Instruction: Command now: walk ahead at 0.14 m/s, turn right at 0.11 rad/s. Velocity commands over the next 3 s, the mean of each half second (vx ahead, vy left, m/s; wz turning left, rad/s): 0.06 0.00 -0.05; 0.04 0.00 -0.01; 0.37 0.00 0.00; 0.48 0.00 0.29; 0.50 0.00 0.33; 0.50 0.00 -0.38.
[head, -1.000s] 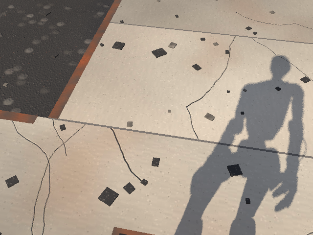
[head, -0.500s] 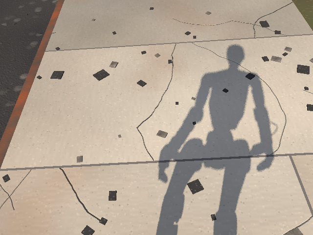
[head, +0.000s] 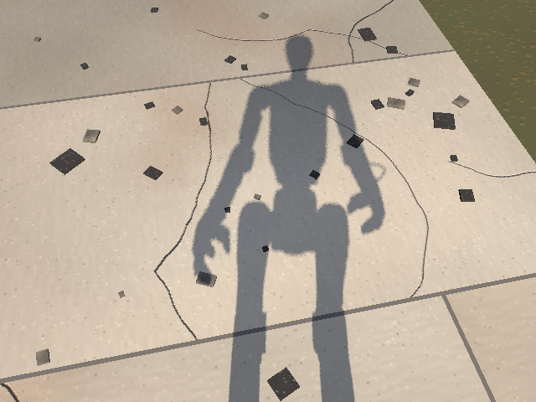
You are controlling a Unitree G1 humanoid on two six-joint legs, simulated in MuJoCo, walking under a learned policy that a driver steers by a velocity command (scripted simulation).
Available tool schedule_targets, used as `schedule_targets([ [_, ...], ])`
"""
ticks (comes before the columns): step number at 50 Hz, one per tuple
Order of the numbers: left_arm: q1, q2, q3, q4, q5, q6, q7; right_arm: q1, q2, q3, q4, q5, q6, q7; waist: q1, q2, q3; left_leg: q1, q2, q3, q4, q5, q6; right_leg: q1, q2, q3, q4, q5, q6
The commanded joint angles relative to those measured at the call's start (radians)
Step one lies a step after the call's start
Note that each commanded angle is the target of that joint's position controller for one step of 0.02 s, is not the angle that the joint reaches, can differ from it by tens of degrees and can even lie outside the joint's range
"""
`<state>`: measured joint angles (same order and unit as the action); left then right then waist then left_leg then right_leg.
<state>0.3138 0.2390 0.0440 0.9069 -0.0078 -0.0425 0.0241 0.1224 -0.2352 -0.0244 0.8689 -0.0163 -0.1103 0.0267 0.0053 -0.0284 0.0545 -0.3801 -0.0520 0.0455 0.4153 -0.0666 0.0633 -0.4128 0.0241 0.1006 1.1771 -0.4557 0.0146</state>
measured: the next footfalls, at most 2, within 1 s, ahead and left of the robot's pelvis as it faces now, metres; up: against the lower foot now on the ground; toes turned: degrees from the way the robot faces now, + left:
right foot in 0.20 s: +0.13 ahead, -0.14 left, +0.00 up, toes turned +2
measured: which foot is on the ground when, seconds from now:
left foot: down 0.00-1.00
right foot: up 0.00-0.18, down 0.20-1.00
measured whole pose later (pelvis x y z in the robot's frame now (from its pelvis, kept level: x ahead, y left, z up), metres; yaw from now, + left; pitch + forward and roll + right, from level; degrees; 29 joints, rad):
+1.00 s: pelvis +0.11 -0.03 +0.00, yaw +1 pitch -1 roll +0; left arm 0.28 0.18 0.05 1.07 -0.02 -0.02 0.04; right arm 0.26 -0.19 -0.03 1.10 0.02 -0.01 -0.04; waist 0.00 0.00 0.01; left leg -0.23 0.00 0.01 0.60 -0.40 0.03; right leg -0.21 0.01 0.02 0.58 -0.39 -0.03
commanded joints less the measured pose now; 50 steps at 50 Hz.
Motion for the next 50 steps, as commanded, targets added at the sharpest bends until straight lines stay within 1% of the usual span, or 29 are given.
schedule_targets([
  [1, 0.136, 0.008, 0.008, -0.021, 0.005, 0.014, 0.015, -0.021, -0.066, -0.003, -0.021, -0.023, -0.006, 0.000, 0.055, 0.115, -0.136, 0.052, 0.236, -0.160, -0.153, 0.522, 0.187, 0.071, -0.080, -0.023, -0.185, 0.058, 0.021],
  [2, 0.120, -0.005, 0.002, -0.027, 0.006, 0.015, 0.020, -0.018, -0.080, -0.006, -0.013, -0.026, -0.006, -0.005, 0.053, 0.126, -0.146, 0.043, 0.235, -0.138, -0.148, 0.579, 0.196, 0.097, -0.075, -0.037, -0.273, 0.061, 0.027],
  [3, 0.101, -0.007, -0.002, -0.031, 0.010, 0.017, 0.023, -0.009, -0.101, -0.011, -0.005, -0.022, -0.002, -0.010, 0.047, 0.127, -0.171, 0.053, 0.241, -0.133, -0.143, 0.564, 0.199, 0.124, -0.076, -0.041, -0.344, 0.091, 0.028],
  [4, 0.088, 0.006, 0.000, -0.032, 0.010, 0.023, 0.023, 0.003, -0.121, -0.017, 0.001, -0.013, 0.005, -0.015, 0.040, 0.127, -0.197, 0.065, 0.248, -0.139, -0.145, 0.485, 0.199, 0.150, -0.074, -0.046, -0.396, 0.137, 0.029],
  [5, 0.077, 0.026, 0.004, -0.031, 0.009, 0.031, 0.023, 0.010, -0.135, -0.020, 0.005, -0.004, 0.015, -0.019, 0.035, 0.125, -0.210, 0.065, 0.253, -0.150, -0.155, 0.345, 0.195, 0.176, -0.072, -0.051, -0.440, 0.185, 0.028],
  [6, 0.061, 0.041, 0.009, -0.031, 0.008, 0.040, 0.022, 0.008, -0.141, -0.021, 0.007, 0.003, 0.025, -0.023, 0.032, 0.123, -0.201, 0.046, 0.251, -0.159, -0.167, 0.165, 0.184, 0.201, -0.070, -0.056, -0.483, 0.226, 0.022],
  [7, 0.046, 0.046, 0.011, -0.031, 0.010, 0.047, 0.021, -0.003, -0.139, -0.020, 0.007, 0.010, 0.034, -0.025, 0.036, 0.120, -0.175, 0.007, 0.239, -0.163, -0.176, -0.031, 0.165, 0.234, -0.063, -0.066, -0.541, 0.273, 0.012],
  [8, 0.027, 0.049, 0.014, -0.032, 0.017, 0.051, 0.021, -0.005, -0.128, -0.015, 0.009, 0.015, 0.041, -0.027, 0.038, 0.119, -0.139, -0.035, 0.218, -0.168, -0.180, -0.201, 0.139, 0.262, -0.053, -0.078, -0.595, 0.293, -0.003],
  [9, 0.007, 0.053, 0.016, -0.037, 0.026, 0.054, 0.023, 0.007, -0.104, -0.007, 0.016, 0.015, 0.045, -0.028, 0.037, 0.115, -0.100, -0.066, 0.197, -0.174, -0.177, -0.321, 0.104, 0.277, -0.054, -0.076, -0.640, 0.281, -0.018],
  [10, -0.002, 0.063, 0.017, -0.046, 0.034, 0.053, 0.026, 0.037, -0.075, 0.004, 0.031, 0.012, 0.046, -0.027, 0.036, 0.091, -0.067, -0.087, 0.174, -0.175, -0.162, -0.400, 0.059, 0.289, -0.089, -0.034, -0.704, 0.308, -0.039],
  [11, -0.001, 0.098, 0.020, -0.054, 0.034, 0.048, 0.030, 0.062, -0.066, 0.007, 0.037, 0.007, 0.046, -0.028, 0.018, 0.038, -0.042, -0.095, 0.132, -0.146, -0.095, -0.409, 0.018, 0.280, -0.152, 0.032, -0.762, 0.323, -0.067],
  [12, -0.029, 0.158, 0.036, -0.032, 0.019, 0.044, 0.031, 0.135, -0.055, 0.002, 0.045, 0.010, 0.051, -0.032, -0.059, -0.120, -0.025, -0.021, 0.053, -0.052, -0.063, -0.333, -0.009, 0.161, -0.151, 0.045, -0.779, 0.177, -0.099],
  [13, -0.046, 0.096, 0.027, -0.027, 0.016, 0.034, 0.024, 0.122, -0.066, 0.001, 0.058, 0.003, 0.058, -0.042, -0.037, -0.129, -0.011, 0.073, 0.045, -0.027, -0.016, -0.257, -0.029, 0.073, -0.121, 0.037, -0.822, 0.051, -0.092],
  [14, -0.053, 0.059, 0.017, -0.019, 0.021, 0.025, 0.020, 0.121, -0.073, -0.002, 0.064, 0.006, 0.065, -0.048, -0.038, -0.122, -0.002, 0.101, 0.048, -0.027, -0.002, -0.222, -0.030, 0.049, -0.108, 0.029, -0.835, 0.025, -0.073],
  [15, -0.068, 0.058, 0.017, -0.016, 0.022, 0.016, 0.016, 0.126, -0.066, -0.002, 0.074, 0.007, 0.072, -0.054, -0.042, -0.104, -0.002, 0.120, 0.056, -0.032, 0.005, -0.196, -0.027, 0.047, -0.095, 0.016, -0.824, 0.078, -0.056],
  [16, -0.072, 0.054, 0.017, -0.014, 0.018, 0.007, 0.014, 0.131, -0.074, -0.004, 0.081, 0.004, 0.074, -0.057, -0.038, -0.081, -0.011, 0.119, 0.058, -0.035, 0.011, -0.170, -0.024, 0.071, -0.090, 0.008, -0.805, 0.145, -0.050],
  [18, -0.051, 0.059, 0.019, 0.004, 0.010, -0.003, 0.014, 0.130, -0.067, -0.003, 0.092, 0.005, 0.072, -0.055, -0.029, -0.040, -0.044, 0.126, 0.067, -0.042, 0.015, -0.112, -0.020, 0.130, -0.083, -0.005, -0.763, 0.282, -0.051],
  [21, -0.037, 0.060, 0.020, 0.024, 0.007, -0.003, 0.014, 0.115, -0.066, -0.005, 0.104, 0.012, 0.070, -0.052, -0.016, -0.006, -0.077, 0.142, 0.073, -0.044, 0.032, -0.036, -0.024, 0.183, -0.076, -0.018, -0.724, 0.406, -0.059],
  [24, -0.033, 0.057, 0.020, 0.041, 0.006, 0.002, 0.014, 0.116, -0.064, -0.006, 0.120, 0.015, 0.077, -0.053, -0.013, 0.014, -0.085, 0.161, 0.074, -0.044, 0.046, 0.007, -0.028, 0.200, -0.069, -0.027, -0.709, 0.462, -0.062],
  [28, -0.033, 0.049, 0.018, 0.062, 0.005, 0.009, 0.013, 0.124, -0.062, -0.007, 0.140, 0.018, 0.088, -0.058, -0.014, 0.026, -0.077, 0.177, 0.076, -0.046, 0.057, 0.033, -0.032, 0.206, -0.062, -0.036, -0.705, 0.491, -0.062],
  [33, -0.034, 0.038, 0.016, 0.086, 0.005, 0.016, 0.013, 0.127, -0.062, -0.009, 0.161, 0.019, 0.098, -0.064, -0.014, 0.026, -0.059, 0.185, 0.079, -0.049, 0.057, 0.039, -0.035, 0.210, -0.054, -0.046, -0.710, 0.489, -0.059],
  [44, -0.038, 0.024, 0.011, 0.131, 0.006, 0.027, 0.017, 0.127, -0.049, -0.011, 0.195, 0.019, 0.104, -0.068, -0.012, 0.022, -0.022, 0.182, 0.078, -0.052, 0.034, -0.014, -0.039, 0.205, -0.042, -0.060, -0.738, 0.401, -0.049],
  [45, -0.016, 0.014, 0.010, 0.147, 0.006, 0.029, 0.018, 0.150, -0.037, -0.009, 0.210, 0.018, 0.105, -0.068, -0.012, 0.020, -0.046, 0.191, 0.065, -0.038, 0.033, -0.121, -0.036, 0.215, -0.031, -0.072, -0.744, 0.290, -0.052],
  [46, -0.006, 0.027, 0.015, 0.154, -0.001, 0.031, 0.019, 0.158, -0.044, -0.013, 0.217, 0.025, 0.106, -0.069, -0.010, 0.015, -0.029, 0.170, 0.044, -0.021, 0.051, -0.300, -0.024, 0.196, -0.016, -0.080, -0.738, 0.097, -0.068],
  [47, -0.003, 0.043, 0.021, 0.153, -0.007, 0.031, 0.020, 0.155, -0.054, -0.018, 0.215, 0.032, 0.105, -0.070, -0.007, 0.012, 0.012, 0.123, 0.040, -0.025, 0.058, -0.478, -0.007, 0.153, -0.019, -0.066, -0.745, -0.107, -0.088],
  [48, -0.006, 0.050, 0.022, 0.145, -0.012, 0.025, 0.022, 0.147, -0.056, -0.019, 0.206, 0.035, 0.098, -0.071, -0.005, 0.011, 0.064, 0.071, 0.049, -0.044, 0.056, -0.591, 0.009, 0.106, -0.038, -0.035, -0.763, -0.240, -0.109],
  [49, 0.001, 0.049, 0.022, 0.140, -0.018, 0.012, 0.021, 0.142, -0.048, -0.017, 0.197, 0.040, 0.084, -0.069, -0.001, 0.005, 0.103, 0.033, 0.063, -0.064, 0.061, -0.631, 0.023, 0.080, -0.063, 0.003, -0.781, -0.299, -0.129],
  [50, 0.015, 0.052, 0.023, 0.140, -0.023, -0.004, 0.018, 0.136, -0.037, -0.015, 0.189, 0.043, 0.067, -0.065, 0.005, -0.010, 0.123, 0.000, 0.071, -0.073, 0.084, -0.612, 0.029, 0.085, -0.093, 0.048, -0.796, -0.310, -0.149],
])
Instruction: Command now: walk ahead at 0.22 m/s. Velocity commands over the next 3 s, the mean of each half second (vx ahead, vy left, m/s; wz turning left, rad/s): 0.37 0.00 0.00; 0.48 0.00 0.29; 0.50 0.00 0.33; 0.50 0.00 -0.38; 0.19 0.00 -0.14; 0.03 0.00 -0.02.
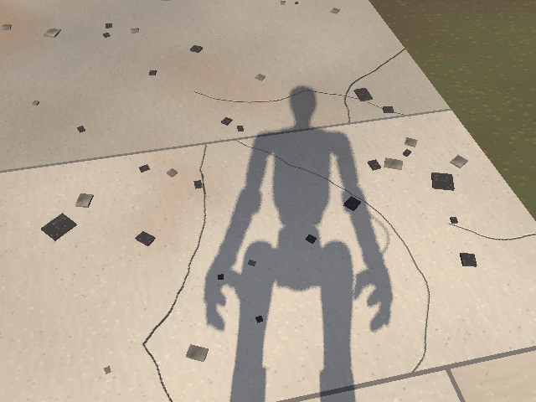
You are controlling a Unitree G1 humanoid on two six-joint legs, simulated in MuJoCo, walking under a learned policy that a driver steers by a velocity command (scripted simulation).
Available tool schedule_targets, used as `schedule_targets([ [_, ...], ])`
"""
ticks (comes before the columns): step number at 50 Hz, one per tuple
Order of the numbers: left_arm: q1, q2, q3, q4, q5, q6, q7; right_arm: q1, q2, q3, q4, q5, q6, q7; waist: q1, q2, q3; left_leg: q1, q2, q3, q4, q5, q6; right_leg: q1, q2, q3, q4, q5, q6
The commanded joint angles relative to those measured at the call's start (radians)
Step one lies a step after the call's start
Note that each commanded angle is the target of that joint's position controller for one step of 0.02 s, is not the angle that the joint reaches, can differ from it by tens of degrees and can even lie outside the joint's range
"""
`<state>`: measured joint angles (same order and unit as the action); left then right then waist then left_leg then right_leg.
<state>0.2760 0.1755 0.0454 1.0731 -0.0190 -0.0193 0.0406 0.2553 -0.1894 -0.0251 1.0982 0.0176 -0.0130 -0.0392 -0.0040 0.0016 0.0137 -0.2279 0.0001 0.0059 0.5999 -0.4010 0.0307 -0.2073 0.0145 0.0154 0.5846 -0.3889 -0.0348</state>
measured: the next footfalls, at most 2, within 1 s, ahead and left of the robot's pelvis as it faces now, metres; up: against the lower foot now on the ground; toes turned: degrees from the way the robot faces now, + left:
right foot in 0.60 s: +0.42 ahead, -0.11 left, +0.00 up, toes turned -2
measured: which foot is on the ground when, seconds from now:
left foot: down 0.00-0.62, up 0.64-1.00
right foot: down 0.00-0.16, up 0.18-0.58, down 0.60-1.00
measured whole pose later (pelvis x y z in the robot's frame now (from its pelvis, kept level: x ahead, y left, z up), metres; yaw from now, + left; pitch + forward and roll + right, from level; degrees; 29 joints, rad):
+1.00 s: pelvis +0.45 +0.00 +0.01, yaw +11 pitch +1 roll -3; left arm 0.32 0.24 0.05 1.03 0.01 -0.11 0.01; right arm 0.15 -0.24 -0.08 0.88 0.02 -0.05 0.01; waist 0.05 0.02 -0.01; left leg -0.73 0.13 -0.05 0.81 0.06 0.05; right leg 0.02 0.04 -0.24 0.21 -0.25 -0.03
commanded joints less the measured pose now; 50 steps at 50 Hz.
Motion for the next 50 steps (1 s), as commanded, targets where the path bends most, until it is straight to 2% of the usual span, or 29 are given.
schedule_targets([
  [1, 0.078, 0.124, 0.025, -0.021, -0.015, -0.043, -0.003, -0.008, -0.072, -0.012, -0.049, 0.009, -0.049, 0.007, 0.025, -0.063, 0.165, -0.188, 0.017, -0.026, -0.057, -0.226, 0.060, -0.089, -0.120, 0.190, -0.224, -0.372, -0.123],
  [4, 0.135, 0.173, 0.038, -0.013, -0.013, -0.066, -0.018, -0.042, -0.035, -0.007, -0.079, 0.013, -0.087, 0.029, 0.031, -0.168, 0.139, -0.248, -0.014, 0.034, 0.117, -0.047, 0.066, -0.010, -0.278, 0.454, -0.349, -0.369, -0.217],
  [5, 0.108, 0.176, 0.037, -0.024, -0.011, -0.070, -0.021, -0.022, -0.030, -0.006, -0.078, 0.015, -0.093, 0.036, 0.008, -0.169, 0.142, -0.214, -0.006, 0.026, 0.105, -0.041, 0.083, -0.043, -0.296, 0.473, -0.344, -0.329, -0.224],
  [7, -0.007, 0.161, 0.030, -0.066, -0.018, -0.070, -0.026, 0.119, -0.045, -0.014, -0.030, 0.015, -0.102, 0.041, -0.077, -0.126, 0.123, 0.009, -0.001, 0.009, -0.052, -0.012, 0.107, -0.165, -0.221, 0.324, -0.247, -0.174, -0.159],
  [8, -0.103, 0.140, 0.023, -0.108, -0.022, -0.073, -0.027, 0.255, -0.092, -0.030, 0.015, 0.014, -0.104, 0.039, -0.139, -0.024, 0.112, 0.169, 0.059, -0.112, -0.170, -0.020, 0.132, -0.301, -0.123, 0.165, -0.075, -0.020, -0.094],
  [9, -0.142, 0.081, 0.010, -0.151, -0.021, -0.093, -0.027, 0.401, -0.225, -0.070, 0.054, 0.017, -0.107, 0.043, -0.169, 0.267, 0.073, 0.380, 0.236, -0.461, -0.331, 0.025, 0.220, -0.501, 0.036, -0.052, 0.304, 0.088, -0.009],
  [10, -0.134, 0.098, 0.012, -0.157, -0.015, -0.110, -0.028, 0.420, -0.213, -0.060, 0.047, -0.004, -0.113, 0.051, -0.154, 0.283, 0.054, 0.456, 0.374, -0.694, -0.388, 0.166, 0.278, -0.664, 0.042, 0.007, 0.535, -0.124, -0.004],
  [11, -0.112, 0.113, 0.015, -0.147, -0.020, -0.117, -0.037, 0.344, -0.144, -0.038, 0.024, -0.016, -0.118, 0.052, -0.099, 0.145, 0.078, 0.444, 0.376, -0.622, -0.352, 0.255, 0.259, -0.719, -0.019, 0.064, 0.666, -0.099, -0.029],
  [13, -0.099, 0.108, 0.016, -0.140, -0.022, -0.116, -0.047, 0.253, -0.114, -0.022, -0.012, -0.011, -0.115, 0.060, -0.048, 0.043, 0.083, 0.411, 0.320, -0.422, -0.363, 0.388, 0.211, -0.748, -0.085, 0.045, 0.677, 0.055, -0.052],
  [14, -0.118, 0.122, 0.025, -0.145, -0.014, -0.113, -0.048, 0.237, -0.087, -0.009, -0.017, -0.010, -0.106, 0.060, -0.038, 0.038, 0.083, 0.384, 0.286, -0.331, -0.378, 0.463, 0.177, -0.721, -0.111, 0.030, 0.627, 0.110, -0.052],
  [16, -0.139, 0.094, 0.023, -0.155, -0.010, -0.100, -0.057, 0.267, -0.063, 0.003, -0.015, -0.017, -0.085, 0.053, -0.037, 0.071, 0.076, 0.336, 0.227, -0.219, -0.407, 0.532, 0.147, -0.659, -0.117, -0.014, 0.543, 0.173, -0.033],
  [20, -0.342, 0.040, -0.007, -0.240, -0.004, -0.088, -0.063, 0.256, -0.123, 0.000, -0.045, -0.026, -0.075, 0.023, -0.063, 0.074, 0.132, 0.147, 0.164, -0.101, -0.489, 0.522, 0.136, -0.501, -0.070, -0.082, 0.184, 0.363, 0.007],
  [22, -0.404, 0.057, -0.011, -0.268, -0.009, -0.085, -0.069, 0.290, -0.156, -0.010, -0.040, -0.018, -0.079, 0.017, -0.072, 0.099, 0.140, 0.130, 0.181, -0.095, -0.527, 0.495, 0.144, -0.419, -0.046, -0.099, 0.077, 0.410, 0.006],
  [25, -0.447, 0.100, -0.006, -0.301, -0.016, -0.087, -0.081, 0.299, -0.161, -0.021, -0.032, -0.001, -0.082, 0.018, -0.052, 0.101, 0.151, 0.236, 0.226, -0.082, -0.501, 0.567, 0.132, -0.404, -0.044, -0.072, -0.026, 0.418, -0.030],
  [27, -0.395, 0.141, 0.010, -0.299, -0.013, -0.092, -0.085, 0.279, -0.179, -0.031, -0.038, -0.007, -0.076, 0.019, -0.001, 0.120, 0.082, 0.321, 0.244, -0.063, -0.387, 0.866, 0.109, -0.308, -0.011, -0.082, -0.045, 0.373, -0.063],
  [28, -0.314, 0.171, 0.026, -0.280, -0.013, -0.092, -0.082, 0.267, -0.190, -0.036, -0.042, -0.012, -0.068, 0.020, 0.046, 0.143, 0.014, 0.344, 0.242, -0.049, -0.277, 1.048, 0.097, -0.200, 0.019, -0.099, -0.035, 0.340, -0.083],
  [29, -0.149, 0.210, 0.049, -0.232, -0.016, -0.090, -0.075, 0.253, -0.180, -0.034, -0.051, -0.018, -0.058, 0.022, 0.127, 0.144, -0.079, 0.290, 0.208, -0.036, -0.085, 1.142, 0.076, 0.014, 0.040, -0.104, -0.047, 0.335, -0.111],
  [30, 0.046, 0.264, 0.069, -0.188, -0.008, -0.086, -0.063, 0.219, -0.163, -0.023, -0.080, -0.027, -0.058, 0.028, 0.209, 0.106, -0.202, 0.057, 0.170, -0.037, 0.190, 0.928, 0.051, 0.345, -0.093, 0.044, -0.019, 0.314, -0.162],
  [31, 0.163, 0.352, 0.085, -0.162, 0.022, -0.084, -0.062, 0.360, -0.003, 0.018, -0.093, -0.020, -0.074, 0.042, 0.136, -0.175, -0.418, -0.325, -0.020, -0.025, 0.627, 0.191, -0.011, 0.725, -0.405, 0.545, -0.102, 0.110, -0.330],
  [32, 0.157, 0.260, 0.059, -0.152, 0.021, -0.083, -0.063, 0.322, -0.060, 0.004, -0.072, 0.012, -0.102, 0.047, 0.159, -0.191, -0.451, -0.418, -0.047, -0.180, 0.802, -0.128, 0.011, 0.668, -0.442, 0.767, -0.285, 0.005, -0.330],
  [33, 0.036, 0.215, 0.043, -0.164, 0.010, -0.089, -0.063, 0.209, -0.140, -0.023, -0.119, 0.041, -0.114, 0.045, 0.126, -0.163, -0.230, -0.504, 0.013, -0.159, 0.839, -0.073, 0.028, 0.476, -0.411, 0.591, -0.317, 0.003, -0.263],
  [34, -0.067, 0.172, 0.028, -0.183, 0.008, -0.096, -0.065, 0.137, -0.152, -0.027, -0.142, 0.043, -0.113, 0.035, 0.085, -0.076, -0.128, -0.470, 0.076, -0.126, 0.797, 0.028, 0.036, 0.285, -0.377, 0.429, -0.349, 0.076, -0.222],
  [35, -0.128, 0.137, 0.018, -0.180, 0.015, -0.107, -0.073, 0.113, -0.135, -0.035, -0.145, 0.030, -0.100, 0.024, 0.044, -0.031, -0.060, -0.415, 0.109, -0.111, 0.737, 0.085, 0.037, 0.128, -0.335, 0.312, -0.387, 0.154, -0.189],
  [36, -0.160, 0.114, 0.012, -0.173, 0.026, -0.114, -0.076, 0.149, -0.113, -0.042, -0.136, 0.021, -0.080, 0.019, -0.001, -0.059, -0.042, -0.338, 0.141, -0.121, 0.684, 0.119, 0.041, 0.032, -0.291, 0.207, -0.417, 0.187, -0.158],
  [38, -0.154, 0.110, 0.014, -0.148, 0.030, -0.116, -0.078, 0.192, -0.063, -0.043, -0.126, 0.023, -0.045, 0.016, -0.032, -0.083, -0.008, -0.283, 0.151, -0.113, 0.642, 0.122, 0.044, -0.071, -0.263, 0.101, -0.465, 0.210, -0.151],
  [40, -0.137, 0.143, 0.021, -0.130, 0.033, -0.121, -0.069, 0.141, -0.075, -0.052, -0.158, 0.017, -0.028, 0.010, -0.040, -0.078, 0.032, -0.350, 0.157, -0.121, 0.601, 0.186, 0.035, -0.093, -0.264, 0.038, -0.501, 0.242, -0.163],
  [42, -0.109, 0.164, 0.026, -0.119, 0.038, -0.119, -0.053, 0.065, -0.097, -0.062, -0.192, 0.009, -0.027, 0.012, -0.031, -0.058, 0.050, -0.447, 0.158, -0.143, 0.529, 0.283, 0.022, -0.050, -0.268, -0.004, -0.508, 0.280, -0.167],
  [45, -0.066, 0.185, 0.028, -0.112, 0.040, -0.113, -0.031, -0.019, -0.096, -0.064, -0.222, 0.005, -0.043, 0.032, -0.011, -0.037, 0.049, -0.504, 0.144, -0.130, 0.366, 0.438, 0.012, 0.032, -0.259, -0.080, -0.497, 0.351, -0.149],
  [50, 0.038, 0.221, 0.034, -0.098, 0.025, -0.091, -0.015, -0.217, -0.064, -0.042, -0.304, 0.001, -0.050, 0.071, 0.066, -0.009, 0.093, -0.537, 0.131, -0.020, 0.140, 0.478, 0.018, 0.181, -0.287, -0.165, -0.469, 0.400, -0.131],
])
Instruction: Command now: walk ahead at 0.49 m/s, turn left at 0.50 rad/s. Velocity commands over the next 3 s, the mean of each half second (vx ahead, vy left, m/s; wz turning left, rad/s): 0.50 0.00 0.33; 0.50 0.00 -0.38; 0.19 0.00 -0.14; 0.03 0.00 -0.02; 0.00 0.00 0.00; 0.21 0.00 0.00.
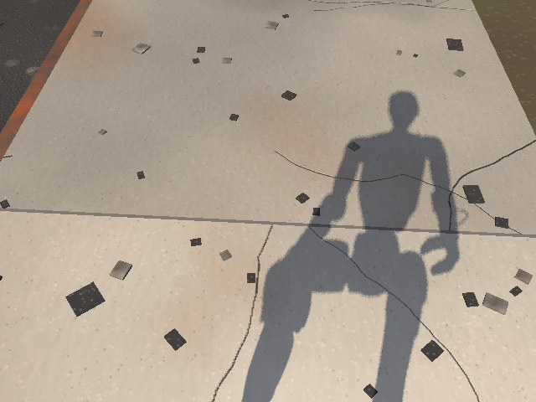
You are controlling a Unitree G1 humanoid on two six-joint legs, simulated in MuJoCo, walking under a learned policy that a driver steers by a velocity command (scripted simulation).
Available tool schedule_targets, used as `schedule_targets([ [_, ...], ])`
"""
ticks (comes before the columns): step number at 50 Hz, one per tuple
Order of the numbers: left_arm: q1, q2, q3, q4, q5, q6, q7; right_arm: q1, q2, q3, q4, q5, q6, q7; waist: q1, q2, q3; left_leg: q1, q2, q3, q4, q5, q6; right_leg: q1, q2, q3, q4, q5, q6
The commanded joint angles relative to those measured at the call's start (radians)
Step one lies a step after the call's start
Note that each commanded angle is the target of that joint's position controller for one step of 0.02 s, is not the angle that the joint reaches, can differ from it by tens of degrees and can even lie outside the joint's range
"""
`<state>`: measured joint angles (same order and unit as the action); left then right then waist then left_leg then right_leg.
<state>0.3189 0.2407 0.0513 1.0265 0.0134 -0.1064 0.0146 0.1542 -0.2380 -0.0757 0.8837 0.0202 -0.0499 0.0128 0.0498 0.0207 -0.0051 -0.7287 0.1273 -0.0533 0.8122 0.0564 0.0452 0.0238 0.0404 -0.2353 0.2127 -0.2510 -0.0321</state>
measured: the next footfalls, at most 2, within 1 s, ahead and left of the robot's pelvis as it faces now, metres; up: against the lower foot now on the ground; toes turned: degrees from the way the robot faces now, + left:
left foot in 0.16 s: +0.26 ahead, +0.14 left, +0.00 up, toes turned +10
right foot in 0.72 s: +0.63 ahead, -0.02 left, +0.00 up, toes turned +1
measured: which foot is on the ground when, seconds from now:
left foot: up 0.00-0.14, down 0.16-0.74, up 0.76-1.00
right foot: down 0.00-0.18, up 0.20-0.70, down 0.72-1.00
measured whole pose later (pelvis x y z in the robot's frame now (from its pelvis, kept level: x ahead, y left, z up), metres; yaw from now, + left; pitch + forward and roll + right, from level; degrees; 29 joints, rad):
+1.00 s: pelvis +0.60 +0.05 +0.00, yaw -6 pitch +3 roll +0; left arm 0.30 0.26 0.06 0.80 -0.01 -0.07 -0.01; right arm 0.10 -0.28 -0.05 0.73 -0.02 -0.10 -0.01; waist 0.04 0.03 0.02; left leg -0.68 0.11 -0.09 0.84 -0.12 -0.04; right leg -0.20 0.12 0.08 0.33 -0.17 -0.10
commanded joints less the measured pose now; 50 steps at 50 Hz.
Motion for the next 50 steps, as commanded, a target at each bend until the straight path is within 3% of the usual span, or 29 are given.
schedule_targets([
  [1, 0.016, 0.162, 0.031, -0.048, -0.011, 0.004, 0.011, -0.145, -0.014, 0.012, -0.109, -0.001, -0.012, 0.026, 0.023, -0.028, 0.120, -0.053, -0.001, 0.053, -0.098, -0.007, 0.009, -0.005, -0.325, 0.076, -0.078, 0.279, -0.132],
  [3, 0.033, 0.176, 0.037, -0.047, -0.020, 0.021, 0.010, -0.179, -0.019, 0.013, -0.146, 0.002, -0.011, 0.040, 0.026, -0.039, 0.125, -0.058, -0.016, 0.088, -0.135, -0.100, 0.026, 0.068, -0.347, 0.058, -0.025, 0.356, -0.123],
  [5, 0.006, 0.200, 0.045, -0.063, -0.025, 0.034, 0.011, -0.155, -0.047, 0.003, -0.170, 0.005, -0.008, 0.051, -0.011, -0.077, 0.086, 0.048, -0.069, 0.148, -0.157, -0.208, 0.059, 0.091, -0.351, 0.022, 0.081, 0.650, -0.100],
  [6, -0.011, 0.215, 0.050, -0.073, -0.027, 0.040, 0.014, -0.100, -0.073, -0.010, -0.169, 0.005, -0.005, 0.053, -0.049, -0.106, 0.038, 0.148, -0.113, 0.182, -0.153, -0.256, 0.079, 0.090, -0.348, 0.006, 0.182, 0.847, -0.087],
  [7, -0.034, 0.224, 0.052, -0.082, -0.028, 0.049, 0.017, 0.023, -0.114, -0.034, -0.147, 0.010, -0.005, 0.053, -0.124, -0.112, -0.033, 0.316, -0.165, 0.206, -0.188, -0.254, 0.109, 0.062, -0.327, -0.016, 0.359, 0.975, -0.067],
  [8, -0.040, 0.215, 0.046, -0.095, -0.029, 0.050, 0.017, 0.194, -0.189, -0.073, -0.104, 0.012, -0.003, 0.039, -0.207, -0.081, -0.126, 0.595, -0.193, 0.168, -0.253, -0.191, 0.152, -0.074, -0.284, -0.030, 0.605, 0.888, -0.025],
  [9, -0.008, 0.135, 0.023, -0.136, -0.003, 0.035, 0.013, 0.296, -0.306, -0.106, -0.082, 0.010, 0.005, 0.013, -0.193, 0.121, -0.214, 0.912, 0.039, -0.224, -0.285, -0.222, 0.249, -0.428, -0.190, -0.029, 0.969, 0.304, 0.028],
  [10, 0.021, 0.057, -0.006, -0.182, -0.013, -0.014, -0.005, 0.267, -0.337, -0.098, -0.116, -0.001, -0.009, 0.018, -0.118, 0.228, -0.366, 1.124, 0.231, -0.794, -0.479, -0.331, 0.425, -0.721, 0.006, 0.203, 1.228, -0.331, 0.057],
  [11, -0.105, 0.146, 0.015, -0.204, -0.055, -0.048, -0.019, 0.283, -0.236, -0.068, -0.110, -0.014, -0.017, 0.023, -0.177, 0.104, -0.325, 1.121, 0.212, -0.707, -0.531, -0.297, 0.355, -0.833, -0.054, 0.327, 1.254, -0.273, 0.024],
  [12, -0.127, 0.145, 0.015, -0.204, -0.071, -0.061, -0.024, 0.242, -0.178, -0.053, -0.101, -0.012, -0.023, 0.020, -0.153, 0.077, -0.207, 0.997, 0.179, -0.519, -0.515, -0.208, 0.306, -0.855, -0.103, 0.309, 1.190, -0.184, -0.002],
  [13, -0.126, 0.137, 0.016, -0.188, -0.052, -0.060, -0.015, 0.151, -0.143, -0.041, -0.121, -0.007, -0.027, 0.021, -0.102, -0.019, -0.134, 0.830, 0.133, -0.383, -0.515, -0.106, 0.264, -0.791, -0.156, 0.301, 1.100, -0.110, -0.005],
  [15, -0.096, 0.146, 0.032, -0.171, -0.032, -0.028, -0.012, 0.062, -0.088, -0.020, -0.145, -0.022, -0.032, 0.018, -0.041, 0.006, -0.080, 0.632, 0.076, -0.252, -0.559, 0.021, 0.231, -0.656, -0.204, 0.302, 0.994, -0.044, 0.003],
  [17, -0.073, 0.117, 0.031, -0.165, -0.024, -0.001, -0.013, 0.077, -0.112, -0.023, -0.132, -0.018, -0.043, 0.012, -0.022, 0.003, -0.063, 0.578, 0.063, -0.187, -0.597, 0.115, 0.236, -0.633, -0.207, 0.285, 0.929, -0.006, 0.025],
  [20, -0.149, 0.101, 0.026, -0.185, -0.018, 0.016, -0.008, 0.127, -0.137, -0.028, -0.104, -0.019, -0.050, -0.005, -0.045, 0.015, -0.011, 0.586, 0.054, -0.093, -0.637, 0.181, 0.216, -0.721, -0.210, 0.271, 0.788, 0.140, 0.050],
  [25, -0.278, 0.076, 0.012, -0.217, -0.031, 0.007, -0.027, 0.155, -0.143, -0.021, -0.075, -0.027, -0.054, -0.018, -0.102, 0.038, 0.040, 0.618, 0.027, 0.033, -0.684, 0.056, 0.145, -0.699, -0.161, 0.240, 0.482, 0.423, 0.022],
  [30, -0.364, 0.078, 0.004, -0.265, -0.040, 0.002, -0.059, 0.192, -0.151, -0.025, -0.031, -0.023, -0.044, -0.024, -0.130, 0.031, 0.090, 0.809, 0.101, 0.083, -0.648, 0.118, 0.128, -0.769, -0.116, 0.240, 0.360, 0.360, -0.024],
  [33, -0.319, 0.104, 0.014, -0.281, -0.036, 0.001, -0.081, 0.152, -0.179, -0.032, -0.040, -0.021, -0.023, -0.038, -0.081, 0.066, 0.035, 0.884, 0.120, 0.125, -0.509, 0.493, 0.095, -0.681, -0.059, 0.180, 0.355, 0.213, -0.069],
  [34, -0.261, 0.130, 0.027, -0.274, -0.034, 0.006, -0.080, 0.141, -0.195, -0.035, -0.047, -0.021, -0.015, -0.044, -0.048, 0.088, -0.014, 0.894, 0.114, 0.139, -0.412, 0.671, 0.081, -0.596, -0.022, 0.148, 0.370, 0.155, -0.087],
  [35, -0.135, 0.166, 0.047, -0.249, -0.033, 0.010, -0.078, 0.120, -0.203, -0.034, -0.055, -0.021, -0.005, -0.049, 0.021, 0.085, -0.082, 0.860, 0.090, 0.166, -0.237, 0.764, 0.059, -0.432, 0.021, 0.125, 0.348, 0.150, -0.111],
  [36, 0.020, 0.223, 0.074, -0.221, -0.030, 0.016, -0.066, 0.114, -0.204, -0.029, -0.070, -0.021, -0.004, -0.055, 0.097, 0.034, -0.167, 0.692, 0.052, 0.183, 0.017, 0.620, 0.022, -0.162, -0.012, 0.219, 0.321, 0.196, -0.155],
  [37, 0.121, 0.323, 0.101, -0.219, -0.029, 0.021, -0.054, 0.223, -0.094, 0.007, -0.102, -0.045, -0.027, -0.039, 0.051, -0.202, -0.309, 0.281, -0.099, 0.168, 0.420, -0.024, -0.046, 0.242, -0.268, 0.664, 0.328, 0.153, -0.325],
  [38, 0.136, 0.282, 0.082, -0.220, -0.035, 0.017, -0.056, 0.216, -0.072, 0.026, -0.110, -0.034, -0.067, -0.018, 0.047, -0.252, -0.418, 0.026, -0.228, -0.017, 0.613, -0.630, -0.054, 0.419, -0.379, 1.086, 0.134, -0.002, -0.421],
  [39, 0.108, 0.219, 0.068, -0.223, -0.031, 0.018, -0.051, 0.114, -0.147, 0.008, -0.134, 0.010, -0.096, -0.003, 0.080, -0.173, -0.306, -0.080, -0.152, -0.087, 0.639, -0.566, -0.020, 0.361, -0.343, 0.969, 0.098, -0.071, -0.348],
  [40, 0.036, 0.183, 0.058, -0.243, -0.032, 0.018, -0.047, 0.043, -0.156, 0.011, -0.158, 0.019, -0.109, -0.001, 0.059, -0.086, -0.183, -0.088, -0.103, -0.067, 0.567, -0.475, -0.003, 0.200, -0.308, 0.834, 0.085, -0.034, -0.305],
  [41, -0.034, 0.160, 0.048, -0.264, -0.030, 0.019, -0.048, 0.019, -0.152, 0.007, -0.161, -0.002, -0.110, -0.008, 0.011, 0.000, -0.097, -0.037, -0.067, -0.051, 0.474, -0.424, -0.008, 0.021, -0.274, 0.741, 0.066, 0.065, -0.285],
  [42, -0.078, 0.139, 0.039, -0.282, -0.023, 0.019, -0.046, 0.025, -0.162, -0.003, -0.164, -0.022, -0.100, -0.015, -0.028, 0.002, -0.061, 0.044, -0.039, -0.048, 0.400, -0.395, -0.018, -0.105, -0.242, 0.676, 0.042, 0.159, -0.275],
  [45, -0.104, 0.158, 0.042, -0.307, -0.021, 0.020, -0.034, 0.068, -0.131, -0.004, -0.174, -0.036, -0.065, -0.026, -0.075, -0.055, -0.033, 0.128, -0.022, -0.018, 0.263, -0.359, -0.062, -0.268, -0.189, 0.571, 0.001, 0.299, -0.277],
  [47, -0.078, 0.179, 0.048, -0.303, -0.023, 0.018, -0.021, 0.025, -0.111, 0.004, -0.192, -0.038, -0.055, -0.031, -0.063, -0.066, -0.021, 0.126, -0.026, 0.008, 0.134, -0.244, -0.091, -0.304, -0.167, 0.495, -0.009, 0.373, -0.263],
  [50, -0.030, 0.172, 0.044, -0.287, -0.031, 0.025, -0.011, -0.076, -0.080, 0.017, -0.215, -0.037, -0.059, -0.027, -0.012, -0.086, -0.012, 0.186, -0.059, 0.029, -0.114, -0.014, -0.096, -0.313, -0.113, 0.409, 0.020, 0.407, -0.201],
])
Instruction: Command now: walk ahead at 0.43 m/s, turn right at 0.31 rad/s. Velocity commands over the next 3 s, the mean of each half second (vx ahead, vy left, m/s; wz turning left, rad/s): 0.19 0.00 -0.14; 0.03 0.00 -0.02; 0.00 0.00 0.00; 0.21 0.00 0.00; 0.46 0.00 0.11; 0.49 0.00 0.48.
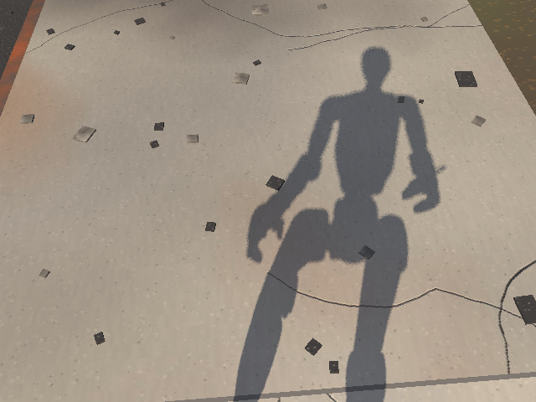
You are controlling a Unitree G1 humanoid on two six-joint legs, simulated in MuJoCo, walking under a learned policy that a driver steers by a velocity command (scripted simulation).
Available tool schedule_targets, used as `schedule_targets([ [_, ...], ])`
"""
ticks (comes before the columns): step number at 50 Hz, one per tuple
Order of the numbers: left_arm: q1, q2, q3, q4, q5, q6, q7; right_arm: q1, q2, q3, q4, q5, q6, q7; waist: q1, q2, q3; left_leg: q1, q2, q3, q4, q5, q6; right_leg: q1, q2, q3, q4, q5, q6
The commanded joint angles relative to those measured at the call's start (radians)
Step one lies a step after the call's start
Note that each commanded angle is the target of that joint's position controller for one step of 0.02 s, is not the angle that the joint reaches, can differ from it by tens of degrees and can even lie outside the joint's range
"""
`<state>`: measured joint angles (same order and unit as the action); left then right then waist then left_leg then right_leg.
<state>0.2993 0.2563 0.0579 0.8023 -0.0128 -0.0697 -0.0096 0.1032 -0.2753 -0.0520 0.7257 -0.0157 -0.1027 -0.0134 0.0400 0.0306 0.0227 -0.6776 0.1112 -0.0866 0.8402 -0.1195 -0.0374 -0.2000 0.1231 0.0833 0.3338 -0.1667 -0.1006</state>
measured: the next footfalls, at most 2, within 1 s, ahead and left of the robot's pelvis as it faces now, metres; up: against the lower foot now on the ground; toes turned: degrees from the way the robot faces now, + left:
left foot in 0.18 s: +0.30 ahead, +0.14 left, +0.00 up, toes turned -4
right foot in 0.48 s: +0.22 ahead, -0.11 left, +0.00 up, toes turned -2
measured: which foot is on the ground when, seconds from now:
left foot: up 0.00-0.16, down 0.18-1.00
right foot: down 0.00-0.20, up 0.22-0.46, down 0.48-1.00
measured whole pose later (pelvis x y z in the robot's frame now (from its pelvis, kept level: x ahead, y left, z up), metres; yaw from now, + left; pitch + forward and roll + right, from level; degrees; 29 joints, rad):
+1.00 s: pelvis +0.22 +0.02 -0.02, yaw -3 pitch -1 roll +0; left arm 0.25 0.20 0.04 0.92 0.00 -0.01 0.03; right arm 0.16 -0.22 -0.04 0.95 0.00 0.00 -0.03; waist 0.00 0.00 0.03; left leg -0.29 0.00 -0.01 0.57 -0.26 -0.01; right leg -0.19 -0.01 0.03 0.57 -0.36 0.01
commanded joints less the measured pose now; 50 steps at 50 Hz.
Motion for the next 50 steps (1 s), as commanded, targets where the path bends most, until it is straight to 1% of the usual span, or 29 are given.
schedule_targets([
  [1, 0.013, 0.155, 0.037, -0.054, -0.005, -0.007, 0.016, -0.057, -0.039, -0.004, -0.065, 0.000, -0.011, 0.004, 0.017, -0.102, -0.042, 0.161, -0.066, 0.073, -0.201, 0.224, -0.012, -0.080, -0.189, 0.079, -0.080, 0.359, -0.118],
  [3, 0.054, 0.152, 0.033, -0.037, -0.003, 0.003, 0.021, -0.094, -0.045, -0.005, -0.079, 0.005, -0.020, 0.014, 0.041, -0.117, -0.051, 0.185, -0.096, 0.078, -0.275, 0.289, -0.001, -0.031, -0.203, 0.096, -0.037, 0.383, -0.101],
  [5, 0.066, 0.144, 0.029, -0.029, 0.000, 0.014, 0.025, -0.108, -0.061, -0.011, -0.088, 0.001, -0.026, 0.024, 0.043, -0.125, -0.058, 0.175, -0.109, 0.064, -0.328, 0.253, 0.024, 0.050, -0.232, 0.135, 0.032, 0.406, -0.086],
  [7, 0.047, 0.142, 0.027, -0.031, 0.006, 0.022, 0.029, -0.066, -0.085, -0.021, -0.082, -0.007, -0.033, 0.030, 0.012, -0.134, -0.078, 0.208, -0.116, 0.056, -0.373, 0.198, 0.058, 0.114, -0.255, 0.180, 0.119, 0.448, -0.064],
  [8, 0.017, 0.136, 0.025, -0.038, 0.005, 0.024, 0.031, -0.006, -0.091, -0.025, -0.064, -0.013, -0.039, 0.030, -0.028, -0.132, -0.096, 0.284, -0.121, 0.068, -0.430, 0.248, 0.080, 0.119, -0.236, 0.176, 0.184, 0.486, -0.043],
  [9, 0.007, 0.120, 0.020, -0.053, 0.012, 0.021, 0.030, 0.063, -0.123, -0.032, -0.051, -0.026, -0.046, 0.026, -0.055, -0.105, -0.151, 0.433, -0.070, 0.039, -0.433, 0.487, 0.111, 0.081, -0.182, 0.154, 0.290, 0.470, -0.007],
  [10, 0.063, 0.082, 0.005, -0.069, 0.027, 0.011, 0.028, 0.149, -0.183, -0.040, -0.051, -0.047, -0.048, 0.022, -0.056, 0.025, -0.280, 0.733, 0.104, -0.107, -0.321, 0.887, 0.208, -0.101, -0.110, 0.120, 0.511, 0.210, 0.043],
  [11, 0.209, 0.055, -0.010, -0.033, 0.011, 0.005, 0.022, 0.216, -0.143, -0.034, -0.027, -0.035, -0.027, 0.024, -0.058, 0.246, -0.435, 0.954, 0.310, -0.342, -0.309, 1.035, 0.390, -0.283, -0.030, 0.072, 0.787, -0.435, 0.112],
  [12, 0.195, 0.133, 0.004, -0.021, 0.001, 0.014, 0.014, 0.241, -0.090, -0.020, -0.018, 0.000, -0.008, 0.029, -0.077, 0.170, -0.453, 0.933, 0.305, -0.409, -0.339, 0.810, 0.387, -0.340, -0.067, 0.107, 0.863, -0.556, 0.127],
  [13, 0.104, 0.158, 0.014, -0.037, -0.007, 0.032, 0.016, 0.184, -0.089, -0.018, -0.023, 0.013, 0.007, 0.028, -0.082, 0.092, -0.339, 0.834, 0.263, -0.370, -0.376, 0.585, 0.345, -0.395, -0.098, 0.093, 0.916, -0.504, 0.147],
  [14, 0.038, 0.148, 0.014, -0.049, -0.004, 0.053, 0.022, 0.115, -0.076, -0.009, -0.033, 0.008, 0.019, 0.025, -0.070, 0.035, -0.250, 0.701, 0.222, -0.320, -0.424, 0.420, 0.313, -0.402, -0.128, 0.057, 0.889, -0.451, 0.158],
  [15, 0.005, 0.134, 0.015, -0.058, 0.003, 0.074, 0.028, 0.046, -0.059, 0.001, -0.040, 0.002, 0.029, 0.025, -0.043, 0.022, -0.172, 0.560, 0.186, -0.267, -0.472, 0.300, 0.289, -0.368, -0.161, 0.042, 0.807, -0.416, 0.161],
  [16, 0.014, 0.106, 0.011, -0.057, 0.004, 0.091, 0.033, -0.003, -0.066, 0.001, -0.041, -0.006, 0.039, 0.025, -0.010, 0.062, -0.128, 0.434, 0.137, -0.205, -0.514, 0.211, 0.257, -0.285, -0.178, 0.019, 0.684, -0.390, 0.162],
  [17, 0.034, 0.076, 0.003, -0.044, 0.007, 0.099, 0.038, -0.032, -0.078, -0.005, -0.040, -0.013, 0.047, 0.026, 0.002, 0.102, -0.109, 0.344, 0.089, -0.139, -0.540, 0.194, 0.243, -0.195, -0.161, -0.025, 0.588, -0.360, 0.167],
  [18, 0.051, 0.057, -0.002, -0.032, 0.012, 0.099, 0.042, -0.034, -0.082, -0.008, -0.035, -0.016, 0.052, 0.024, 0.003, 0.127, -0.119, 0.320, 0.068, -0.099, -0.544, 0.209, 0.244, -0.134, -0.152, -0.045, 0.517, -0.327, 0.168],
  [19, 0.058, 0.053, -0.004, -0.023, 0.015, 0.096, 0.043, -0.022, -0.082, -0.009, -0.027, -0.015, 0.054, 0.021, -0.001, 0.129, -0.147, 0.330, 0.067, -0.088, -0.542, 0.207, 0.248, -0.092, -0.151, -0.050, 0.458, -0.267, 0.164],
  [20, 0.065, 0.056, -0.002, -0.014, 0.016, 0.095, 0.043, -0.014, -0.079, -0.008, -0.019, -0.010, 0.057, 0.018, 0.001, 0.122, -0.171, 0.343, 0.071, -0.084, -0.536, 0.168, 0.250, -0.053, -0.149, -0.055, 0.396, -0.193, 0.158],
  [22, 0.068, 0.053, -0.001, 0.002, 0.022, 0.094, 0.039, -0.023, -0.069, -0.002, -0.009, 0.005, 0.063, 0.015, 0.015, 0.103, -0.172, 0.311, 0.058, -0.067, -0.526, -0.032, 0.224, 0.045, -0.138, -0.078, 0.243, -0.032, 0.133],
  [23, 0.046, 0.058, 0.001, -0.003, 0.034, 0.095, 0.038, -0.004, -0.053, 0.004, 0.003, 0.007, 0.065, 0.015, 0.011, 0.089, -0.150, 0.282, 0.035, -0.062, -0.530, -0.182, 0.185, 0.075, -0.138, -0.077, 0.191, -0.005, 0.116],
  [24, 0.018, 0.081, 0.003, -0.021, 0.049, 0.095, 0.039, 0.020, -0.032, 0.013, 0.018, 0.002, 0.064, 0.017, 0.001, 0.058, -0.116, 0.241, 0.010, -0.056, -0.524, -0.326, 0.131, 0.087, -0.184, -0.020, 0.158, 0.013, 0.091],
  [25, -0.010, 0.130, 0.010, -0.044, 0.048, 0.095, 0.045, 0.034, -0.037, 0.012, 0.022, -0.008, 0.063, 0.020, -0.027, -0.004, -0.063, 0.228, -0.038, -0.020, -0.484, -0.397, 0.086, 0.028, -0.245, 0.042, 0.110, -0.067, 0.060],
  [26, -0.032, 0.148, 0.018, -0.023, 0.037, 0.093, 0.044, 0.052, -0.032, 0.008, 0.022, -0.004, 0.065, 0.017, -0.065, -0.127, -0.022, 0.321, -0.093, 0.051, -0.451, -0.307, 0.058, -0.132, -0.230, 0.046, 0.082, -0.294, 0.036],
  [27, -0.055, 0.101, 0.009, -0.029, 0.034, 0.082, 0.041, 0.038, -0.043, 0.007, 0.030, -0.007, 0.066, 0.012, -0.053, -0.135, 0.005, 0.384, -0.096, 0.058, -0.408, -0.236, 0.048, -0.200, -0.208, 0.037, 0.051, -0.357, 0.046],
  [28, -0.062, 0.077, 0.002, -0.022, 0.038, 0.072, 0.041, 0.044, -0.041, 0.004, 0.036, -0.002, 0.067, 0.007, -0.058, -0.143, 0.010, 0.409, -0.094, 0.060, -0.389, -0.188, 0.055, -0.216, -0.206, 0.031, 0.044, -0.334, 0.063],
  [29, -0.066, 0.077, 0.001, -0.022, 0.036, 0.061, 0.040, 0.055, -0.039, 0.004, 0.048, 0.000, 0.069, 0.002, -0.059, -0.133, 0.012, 0.416, -0.088, 0.055, -0.380, -0.154, 0.065, -0.207, -0.197, 0.021, 0.056, -0.272, 0.077],
  [31, -0.043, 0.076, 0.002, -0.009, 0.027, 0.044, 0.040, 0.069, -0.035, 0.002, 0.062, -0.001, 0.069, 0.000, -0.051, -0.100, -0.011, 0.417, -0.086, 0.053, -0.367, -0.076, 0.076, -0.155, -0.192, 0.010, 0.094, -0.157, 0.087],
  [33, -0.022, 0.079, 0.003, 0.003, 0.022, 0.039, 0.041, 0.069, -0.031, 0.001, 0.075, 0.003, 0.067, 0.001, -0.044, -0.076, -0.033, 0.429, -0.084, 0.055, -0.353, -0.002, 0.076, -0.121, -0.188, 0.003, 0.121, -0.077, 0.086],
  [40, -0.010, 0.068, 0.002, 0.035, 0.017, 0.044, 0.044, 0.071, -0.035, -0.005, 0.126, 0.011, 0.079, -0.004, -0.038, -0.033, -0.056, 0.471, -0.077, 0.052, -0.324, 0.120, 0.074, -0.080, -0.172, -0.018, 0.155, 0.050, 0.084],
  [50, -0.011, 0.050, 0.001, 0.099, 0.016, 0.050, 0.048, 0.060, -0.041, -0.012, 0.201, 0.016, 0.099, -0.021, -0.042, -0.034, -0.036, 0.494, -0.074, 0.050, -0.329, 0.126, 0.069, -0.063, -0.158, -0.037, 0.138, 0.072, 0.087],
])
Over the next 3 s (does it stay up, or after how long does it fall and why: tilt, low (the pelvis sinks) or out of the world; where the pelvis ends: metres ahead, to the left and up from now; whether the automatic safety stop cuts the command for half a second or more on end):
stays up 0.85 0.05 -0.02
